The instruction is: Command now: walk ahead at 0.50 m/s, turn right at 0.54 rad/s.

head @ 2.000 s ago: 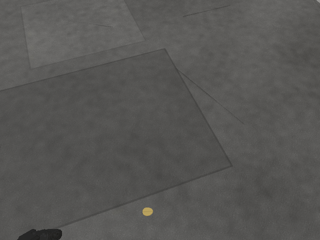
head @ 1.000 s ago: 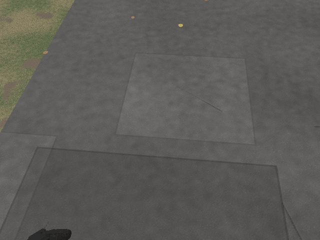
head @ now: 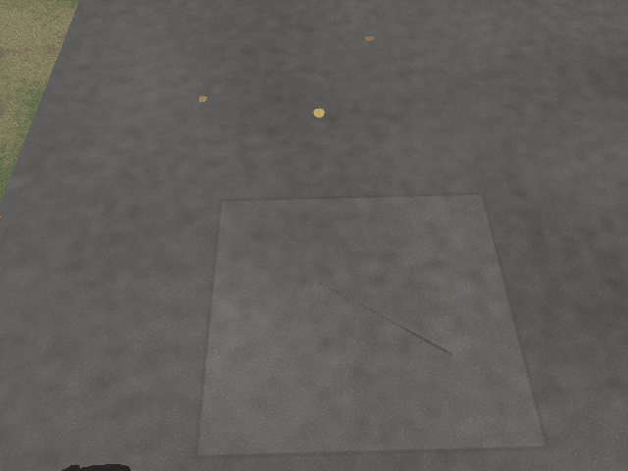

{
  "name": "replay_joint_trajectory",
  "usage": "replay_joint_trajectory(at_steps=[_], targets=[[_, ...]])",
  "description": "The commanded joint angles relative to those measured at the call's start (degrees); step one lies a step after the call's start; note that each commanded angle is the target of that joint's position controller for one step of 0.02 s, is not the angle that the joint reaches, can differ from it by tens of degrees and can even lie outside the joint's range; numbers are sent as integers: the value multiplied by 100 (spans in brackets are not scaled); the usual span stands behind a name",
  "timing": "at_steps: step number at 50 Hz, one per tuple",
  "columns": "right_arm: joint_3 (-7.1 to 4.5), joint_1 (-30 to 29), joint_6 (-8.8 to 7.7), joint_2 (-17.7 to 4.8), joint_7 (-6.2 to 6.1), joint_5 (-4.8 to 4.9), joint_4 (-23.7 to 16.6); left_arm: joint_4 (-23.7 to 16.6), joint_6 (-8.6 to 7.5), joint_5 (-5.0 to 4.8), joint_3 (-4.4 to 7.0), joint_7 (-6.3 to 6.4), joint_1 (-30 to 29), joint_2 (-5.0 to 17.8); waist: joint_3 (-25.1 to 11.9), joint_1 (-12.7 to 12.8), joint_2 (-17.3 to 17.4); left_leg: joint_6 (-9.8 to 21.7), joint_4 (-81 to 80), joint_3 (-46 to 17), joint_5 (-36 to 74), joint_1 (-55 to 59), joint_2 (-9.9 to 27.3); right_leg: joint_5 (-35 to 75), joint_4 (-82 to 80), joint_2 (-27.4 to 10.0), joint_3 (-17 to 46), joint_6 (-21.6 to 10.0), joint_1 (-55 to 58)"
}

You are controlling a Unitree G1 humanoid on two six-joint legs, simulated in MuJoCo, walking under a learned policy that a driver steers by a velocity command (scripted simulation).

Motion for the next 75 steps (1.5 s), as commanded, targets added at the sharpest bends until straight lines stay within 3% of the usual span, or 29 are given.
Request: replay_joint_trajectory(at_steps=[1, 3, 5, 11, 17, 21, 22, 23, 24, 26, 28, 35, 40, 43, 44, 45, 46, 47, 51, 59, 64, 66, 68, 69, 70, 71, 72, 73, 75], targets=[[-36, -623, -495, -731, 107, 230, -937, -25, -134, 62, 386, 69, 1837, 1259, -1872, 970, -567, 204, 3193, -1482, -159, -4392, -448, -872, -2209, -1908, 4495, -1610, 5100], [-19, -782, -586, -686, 49, 46, -910, -99, -192, 24, 269, 92, 1141, 855, -947, 506, -30, 314, 2211, -1449, 624, -3974, 5, 151, -2155, -1443, 3186, -1237, 3494], [-92, -619, -462, -765, 51, -71, -866, -283, -198, 127, 191, 144, 748, 656, -755, 167, -185, 242, 1693, -1485, 940, -3227, 155, 930, -2378, -1184, 2670, -1172, 2517], [63, -1378, -284, -319, 75, -126, -1078, -190, -183, 46, 275, 331, 1046, 946, -351, 331, -245, -130, -489, -1218, 2541, -2868, -136, 1184, -2535, -660, 1754, -888, 1505], [33, -2108, -401, -490, 220, 13, -1279, -30, -76, -12, 281, 376, 1542, 915, -311, 614, -450, -39, -1920, -1380, 3113, -2348, -480, 248, -2003, -781, 2313, -623, 1870], [-145, -1159, -513, -776, 209, -5, -1055, -113, -26, 33, 236, 384, 1382, 722, -645, 45, -659, 380, -2374, -1277, 2508, -1002, -484, 645, -942, -618, 2595, -304, 2001], [-221, -378, -541, -1024, 173, -116, -959, -187, -50, 101, 106, 359, 1370, 380, -1331, -306, -274, 728, -2254, -1901, 2306, 273, 251, 381, 375, -324, 2171, -94, 1551], [-346, 308, -485, -1550, 171, -227, -772, -301, -108, -13, -7, 369, 2147, 13, -2128, -99, 1369, 1675, -2657, -4359, 1195, 2238, 1533, -1502, 2334, 522, 1348, 359, -314], [-293, 469, -448, -1212, 234, -58, -643, -200, -138, -94, 17, 379, 2304, 405, -2037, -146, 1742, 1906, -3182, -5733, -351, 2357, 1872, -2344, 3293, 266, 1365, 455, -1315], [-111, -98, -373, -636, 214, -45, -736, -275, -119, -9, 121, 375, 1326, 829, -782, -246, 624, 1505, -3314, -4221, -34, 1046, 1365, -1458, 3608, -155, 1190, 484, -1509], [-10, -370, -343, -439, 206, -119, -661, -424, -163, 104, 118, 334, 915, 666, -304, -25, 541, 1450, -3540, -3296, 1187, 36, 927, -993, 2973, -445, 1089, 455, -1162], [-113, -166, -260, -896, 140, 87, -442, -633, -313, 163, -122, 217, 171, 111, -291, -30, 545, 1571, -3843, -2222, 2736, -750, 478, 149, 242, -415, 505, 704, -111], [-127, 356, -131, -968, 107, 161, -248, -775, -408, 58, -54, 136, -405, 364, -297, -158, 600, 1365, -3521, -2462, 2441, -634, 597, 786, -821, -157, 564, 728, 635], [-83, 354, -77, -845, 72, 126, -242, -584, -447, 76, 107, 185, 263, 629, -567, 310, 597, 1045, -2756, -2476, 2431, -885, 368, 618, -1325, -162, 501, 466, 2035], [14, 256, -101, -571, 84, 67, -323, -490, -455, 158, 210, 249, 963, 890, -1029, 687, 382, 826, -1658, -2217, 2263, -1390, 22, 472, -1293, -721, 975, 204, 3119], [166, 559, -177, -82, 78, 20, -511, -411, -391, 266, 339, 307, 1717, 1397, -1890, 835, -868, 449, 287, -1480, 682, -2953, -616, 47, -1359, -2063, 2626, -394, 4947], [144, 720, -224, -277, 56, 155, -607, -244, -325, 231, 333, 262, 1987, 1307, -2064, 801, -1672, 370, 1514, -1490, -590, -3941, -621, -1201, -1947, -2610, 4233, -863, 5010], [9, 480, -201, -725, 49, 219, -568, -245, -327, 164, 221, 246, 1729, 921, -1328, 785, -1045, 375, 2069, -1689, -185, -4281, -325, -1730, -2127, -2381, 3809, -731, 4414], [-28, 48, 2, -495, 98, 129, -642, -192, -381, 214, 52, 212, 700, 351, -236, 257, -738, 278, 1748, -1540, 1065, -3736, 191, -112, -2757, -1659, 1736, -422, 2536], [112, -946, 60, -155, 294, 78, -1065, 177, -432, 175, 232, 311, 824, 789, -38, 392, -258, 218, -275, -1201, 2910, -3424, 158, 1322, -3057, -1524, -28, -379, 2434], [95, -1635, 89, -298, 434, 80, -1435, 417, -301, 23, 335, 322, 1163, 1075, 157, 533, -211, 545, -1111, -858, 2555, -3331, 7, 1691, -2768, -1771, -449, -164, 3148], [6, -1476, 118, -471, 449, 54, -1497, 443, -222, -21, 386, 341, 1162, 1257, -87, 338, -365, 775, -1205, -530, 1953, -2779, -325, 3415, -2064, -1769, -662, -39, 3388], [-275, -88, 164, -930, 380, 77, -1165, 425, -137, -50, 361, 375, 1120, 1246, -891, -457, -282, 1129, -1573, -275, 2027, -748, -871, 4477, -67, -1473, -994, 227, 2905], [-469, 824, 229, -1433, 255, 114, -963, 330, -163, 121, 238, 391, 1287, 963, -1435, -774, 409, 1471, -1662, -1456, 2123, 1022, -220, 2603, 1770, -1216, -1028, 512, 1462], [-496, 496, 157, -2027, 246, 148, -1068, -24, -317, 307, -33, 304, 1817, 178, -2033, 13, 1808, 2594, -2422, -4863, 858, 2627, 1180, -2398, 3683, -21, -291, 840, -963], [-347, 662, 75, -1478, 280, 117, -1227, -45, -505, 77, 49, 239, 1115, 723, -2448, -517, 990, 2565, -3180, -5623, 154, 2712, 1373, -2370, 4133, -94, 816, 731, -1523], [-256, 479, -9, -1193, 295, 65, -1147, -205, -593, -105, 107, 213, 618, 953, -1577, -536, 727, 2284, -3267, -4832, 579, 2119, 1226, -1793, 3984, -315, 768, 603, -1903], [-211, 157, -47, -1068, 285, 67, -1165, -195, -638, -21, 71, 258, 565, 853, -1142, -282, 277, 2108, -3231, -4203, 1166, 1300, 992, -1304, 3517, -555, 763, 555, -1671], [-110, -435, -51, -788, 238, -35, -1324, -107, -575, 183, 125, 302, 728, 890, -763, 170, 324, 1952, -3361, -3375, 2343, 21, 629, -820, 2799, -814, 824, 624, -848]])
